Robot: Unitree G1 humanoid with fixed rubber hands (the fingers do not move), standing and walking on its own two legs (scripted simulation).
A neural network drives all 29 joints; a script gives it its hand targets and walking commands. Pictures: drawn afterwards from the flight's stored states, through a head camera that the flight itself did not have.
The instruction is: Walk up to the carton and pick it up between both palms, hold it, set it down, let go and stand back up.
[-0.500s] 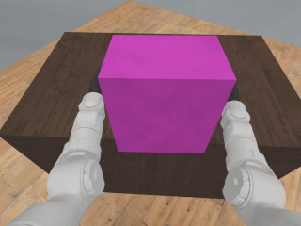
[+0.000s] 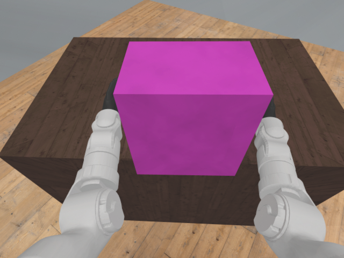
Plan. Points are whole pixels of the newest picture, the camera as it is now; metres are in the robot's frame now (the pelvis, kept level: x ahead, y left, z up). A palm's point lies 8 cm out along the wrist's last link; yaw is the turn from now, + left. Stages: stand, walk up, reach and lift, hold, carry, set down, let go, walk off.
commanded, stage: set down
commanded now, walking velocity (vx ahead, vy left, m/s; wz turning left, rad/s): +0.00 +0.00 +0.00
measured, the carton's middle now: (187, 115) +0.43 -0.03 +0.08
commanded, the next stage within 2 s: none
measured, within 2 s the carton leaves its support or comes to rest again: neither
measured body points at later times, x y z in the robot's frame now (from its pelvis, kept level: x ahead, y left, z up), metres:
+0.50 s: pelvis +0.00 +0.00 +0.00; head +0.04 +0.00 +0.45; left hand +0.44 +0.15 +0.10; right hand +0.41 -0.21 +0.10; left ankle -0.02 +0.11 -0.75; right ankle +0.00 -0.11 -0.75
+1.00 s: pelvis -0.02 +0.00 -0.02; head +0.06 -0.03 +0.42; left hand +0.46 +0.16 +0.07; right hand +0.44 -0.24 +0.05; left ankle -0.02 +0.11 -0.75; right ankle +0.00 -0.11 -0.75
